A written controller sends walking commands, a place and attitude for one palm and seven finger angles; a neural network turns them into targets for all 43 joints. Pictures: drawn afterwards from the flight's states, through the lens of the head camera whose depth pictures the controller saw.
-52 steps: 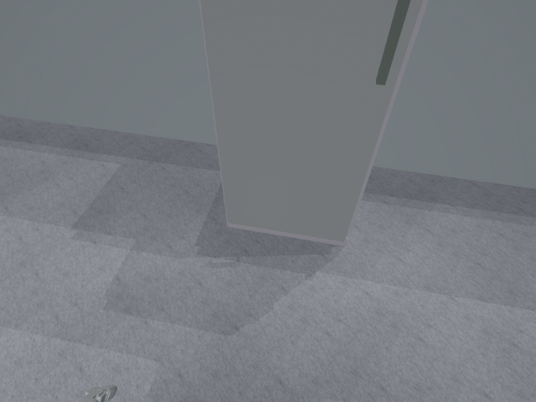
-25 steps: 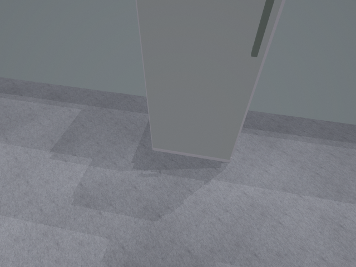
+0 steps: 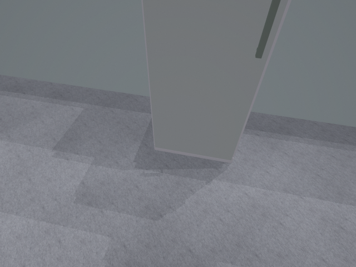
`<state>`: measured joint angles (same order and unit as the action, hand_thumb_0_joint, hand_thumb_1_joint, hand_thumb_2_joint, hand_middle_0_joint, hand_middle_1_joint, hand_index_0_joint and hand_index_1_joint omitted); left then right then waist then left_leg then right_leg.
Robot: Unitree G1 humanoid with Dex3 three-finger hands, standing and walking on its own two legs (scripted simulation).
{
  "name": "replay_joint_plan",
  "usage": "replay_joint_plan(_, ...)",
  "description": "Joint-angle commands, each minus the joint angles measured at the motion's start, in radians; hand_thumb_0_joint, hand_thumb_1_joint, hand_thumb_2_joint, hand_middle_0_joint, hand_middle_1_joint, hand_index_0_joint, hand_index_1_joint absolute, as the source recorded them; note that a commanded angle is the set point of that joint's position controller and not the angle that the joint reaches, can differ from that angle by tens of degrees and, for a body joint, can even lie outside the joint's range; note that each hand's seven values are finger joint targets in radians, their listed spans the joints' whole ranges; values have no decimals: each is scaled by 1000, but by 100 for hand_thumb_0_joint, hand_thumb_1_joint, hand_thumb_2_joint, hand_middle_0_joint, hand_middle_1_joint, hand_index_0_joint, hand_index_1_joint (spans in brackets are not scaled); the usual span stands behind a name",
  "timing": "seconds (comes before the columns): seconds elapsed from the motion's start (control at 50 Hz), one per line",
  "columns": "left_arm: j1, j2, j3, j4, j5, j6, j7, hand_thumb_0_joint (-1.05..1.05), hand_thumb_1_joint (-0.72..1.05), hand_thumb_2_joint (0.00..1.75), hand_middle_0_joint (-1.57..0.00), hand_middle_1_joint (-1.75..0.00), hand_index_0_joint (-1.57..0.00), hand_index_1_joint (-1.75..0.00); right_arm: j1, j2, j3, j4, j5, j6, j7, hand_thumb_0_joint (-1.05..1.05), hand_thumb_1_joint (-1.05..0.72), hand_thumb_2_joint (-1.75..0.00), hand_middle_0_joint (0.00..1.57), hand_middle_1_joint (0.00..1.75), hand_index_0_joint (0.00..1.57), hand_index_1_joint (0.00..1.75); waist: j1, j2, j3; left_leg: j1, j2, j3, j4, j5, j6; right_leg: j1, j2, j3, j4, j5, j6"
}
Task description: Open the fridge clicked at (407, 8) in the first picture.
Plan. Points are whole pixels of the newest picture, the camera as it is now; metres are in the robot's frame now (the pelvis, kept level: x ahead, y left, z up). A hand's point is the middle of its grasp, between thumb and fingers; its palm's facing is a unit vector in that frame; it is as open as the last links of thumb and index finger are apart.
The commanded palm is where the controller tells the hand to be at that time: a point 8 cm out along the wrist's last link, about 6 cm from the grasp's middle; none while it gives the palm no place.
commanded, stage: look at it before walking up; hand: right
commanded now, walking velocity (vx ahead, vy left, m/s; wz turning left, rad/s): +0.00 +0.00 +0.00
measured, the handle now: (269, 17) +0.88 -0.26 +0.21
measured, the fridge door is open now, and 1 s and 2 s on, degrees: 0 0 0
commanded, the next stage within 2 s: turn to face it in 0.40 s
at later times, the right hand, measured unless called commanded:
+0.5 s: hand out of the picture +0.08 -0.25 -0.15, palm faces -0.01 +0.94 -0.33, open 7.4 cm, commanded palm none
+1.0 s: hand out of the picture +0.02 -0.21 -0.18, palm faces +0.08 +0.97 -0.23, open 7.4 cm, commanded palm none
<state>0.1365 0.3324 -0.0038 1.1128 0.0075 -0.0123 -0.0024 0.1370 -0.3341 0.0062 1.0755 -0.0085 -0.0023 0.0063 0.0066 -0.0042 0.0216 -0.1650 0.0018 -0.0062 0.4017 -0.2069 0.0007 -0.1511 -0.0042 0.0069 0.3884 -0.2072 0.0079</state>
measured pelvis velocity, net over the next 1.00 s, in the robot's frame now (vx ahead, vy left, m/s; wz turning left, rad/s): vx -0.01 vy -0.01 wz -0.08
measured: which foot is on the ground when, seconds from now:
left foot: down 0.00-1.00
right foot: down 0.00-1.00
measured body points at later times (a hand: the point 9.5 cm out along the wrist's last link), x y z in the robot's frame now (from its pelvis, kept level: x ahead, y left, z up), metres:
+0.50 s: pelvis +0.00 +0.00 +0.00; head +0.00 +0.00 +0.45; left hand +0.08 +0.29 -0.13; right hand +0.08 -0.30 -0.13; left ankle +0.01 +0.12 -0.74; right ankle +0.00 -0.13 -0.74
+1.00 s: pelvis -0.01 -0.01 -0.01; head +0.00 -0.02 +0.44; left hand +0.05 +0.23 -0.16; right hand +0.01 -0.26 -0.16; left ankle +0.01 +0.12 -0.74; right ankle +0.00 -0.13 -0.74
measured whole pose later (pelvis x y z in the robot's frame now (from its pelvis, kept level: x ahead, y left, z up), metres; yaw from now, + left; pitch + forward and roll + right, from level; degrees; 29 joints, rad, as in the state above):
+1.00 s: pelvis -0.01 -0.01 -0.01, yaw -5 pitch -1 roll +1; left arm 0.21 0.21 -0.01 1.08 0.02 0.03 -0.01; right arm 0.22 -0.23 0.00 1.05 -0.02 0.03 0.00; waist 0.00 0.00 0.02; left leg -0.22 0.03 0.07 0.51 -0.28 -0.01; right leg -0.27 0.02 0.07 0.56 -0.30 -0.01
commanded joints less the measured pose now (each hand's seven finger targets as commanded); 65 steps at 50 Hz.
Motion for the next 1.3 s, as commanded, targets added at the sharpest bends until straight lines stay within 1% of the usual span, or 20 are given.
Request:
replay_joint_plan(0.0,-50,204,40,-69,2,-22,15,0,90,90,-20,-30,-20,-30,-43,-208,-43,-63,-2,-26,-19,0,-90,-90,20,30,20,30,-7,12,-49,10,115,-109,-75,103,32,6,-106,91,-66,113,-33)
replay_joint_plan(0.36,-54,209,37,-68,0,-22,17,0,90,90,-20,-30,-20,-30,-40,-209,-43,-58,-2,-27,-20,0,-90,-90,20,30,20,30,-7,13,-59,34,117,-101,-82,152,30,28,-112,93,-75,154,-32)
replay_joint_plan(0.54,-63,211,38,-72,0,-16,15,0,90,90,-20,-30,-20,-30,-36,-214,-46,-59,-4,-24,-19,0,-90,-90,20,30,20,30,-11,12,-25,22,118,-90,-89,108,25,8,-108,103,-76,133,-33)
replay_joint_plan(0.72,-1,98,21,-84,4,11,8,0,90,90,-20,-30,-20,-30,18,-119,-33,-69,-2,6,-30,0,-90,-90,20,30,20,30,-12,18,-46,16,139,-66,-30,81,6,-63,-89,111,-2,154,-20)
replay_joint_plan(0.84,29,72,26,-102,5,26,6,0,90,90,-20,-30,-20,-30,48,-101,-39,-90,-4,16,-37,0,-90,-90,20,30,20,30,-15,32,-35,-8,159,-55,1,50,14,-124,-70,122,61,144,-19)
replay_joint_plan(0.86,36,62,26,-101,5,26,7,0,90,90,-20,-30,-20,-30,48,-95,-40,-91,-4,16,-38,0,-90,-90,20,30,20,30,-12,33,-33,-19,158,-56,3,26,15,-127,-69,124,61,129,-19)
replay_joint_plan(0.88,45,59,23,-95,8,27,7,0,90,90,-20,-30,-20,-30,61,-85,-38,-85,-4,15,-36,0,-90,-90,20,30,20,30,-14,27,-40,-20,155,-55,-16,-86,13,-130,-65,129,56,52,-23)
replay_joint_plan(0.94,83,36,30,-98,19,31,4,0,90,90,-20,-30,-20,-30,105,-95,-51,-80,-16,17,-26,0,-90,-90,20,30,20,30,-21,94,3,-44,185,-123,-104,-473,45,-224,-12,89,116,-289,-28)
replay_joint_plan(0.98,113,6,37,-100,21,30,4,0,90,90,-20,-30,-20,-30,130,-107,-64,-81,-19,14,-26,0,-90,-90,20,30,20,30,-21,182,34,-99,269,-206,-193,-597,89,-233,4,10,256,-275,-23)
replay_joint_plan(1.02,153,-25,42,-91,20,20,-1,0,90,90,-20,-30,-20,-30,123,-98,-69,-81,-16,-1,-25,0,-90,-90,20,30,20,30,5,139,66,-178,295,-191,-194,-556,112,-157,-17,-34,282,-202,-23)
replay_joint_plan(1.04,199,-38,41,-80,17,14,-3,0,90,90,-20,-30,-20,-30,119,-86,-68,-82,-16,-4,-23,0,-90,-90,20,30,20,30,26,87,57,-202,260,-130,-141,-527,100,-99,-16,-34,228,-201,-30)
replay_joint_plan(1.06,250,-49,42,-62,17,6,-1,0,90,90,-20,-30,-20,-30,106,-60,-66,-83,-15,-3,-20,0,-90,-90,20,30,20,30,45,32,77,-263,209,-53,-55,-505,79,-43,-26,-8,139,-230,-41)
replay_joint_plan(1.08,315,-24,49,-42,21,-1,4,0,90,90,-20,-30,-20,-30,100,-10,-58,-91,-12,0,-14,0,-90,-90,20,30,20,30,63,-107,113,-340,113,33,110,-466,44,-23,-89,141,0,-358,-69)
replay_joint_plan(1.1,394,44,64,-26,26,-13,13,0,90,90,-20,-30,-20,-30,85,58,-46,-115,-9,0,-9,0,-90,-90,20,30,20,30,87,-320,139,-437,2,156,385,-377,3,-14,-258,429,-220,-555,-134)
replay_joint_plan(1.12,421,54,68,-24,22,-19,22,0,90,90,-20,-30,-20,-30,38,60,-44,-139,-22,-8,-13,0,-90,-90,20,30,20,30,87,-312,187,-516,5,81,548,-348,12,-16,-316,578,-309,-549,-187)
replay_joint_plan(1.14,399,37,62,-30,17,-23,26,0,90,90,-20,-30,-20,-30,38,42,-50,-137,-27,-16,-11,0,-90,-90,20,30,20,30,63,-239,186,-549,50,27,632,-298,23,-6,-328,577,-294,-486,-216)
replay_joint_plan(1.16,378,9,55,-39,15,-31,29,0,90,90,-20,-30,-20,-30,47,55,-53,-126,-26,-21,-4,0,-90,-90,20,30,20,30,56,-144,184,-554,69,11,683,-245,22,-9,-315,531,-284,-405,-221)
replay_joint_plan(1.18,364,-12,49,-42,14,-43,32,0,90,90,-20,-30,-20,-30,62,66,-55,-113,-27,-28,3,0,-90,-90,20,30,20,30,42,-90,169,-543,83,6,693,-197,16,8,-292,460,-265,-279,-213)
replay_joint_plan(1.22,367,-36,43,-35,11,-61,38,0,90,90,-20,-30,-20,-30,101,89,-53,-93,-24,-30,10,0,-90,-90,20,30,20,30,24,-67,103,-508,90,23,681,-122,-3,70,-247,320,-224,-30,-198)
replay_joint_plan(1.28,405,-57,43,-9,5,-73,46,0,90,90,-20,-30,-20,-30,98,106,-55,-91,-19,-24,12,0,-90,-90,20,30,20,30,19,-80,56,-507,87,40,651,-65,-22,139,-223,224,-195,195,-200)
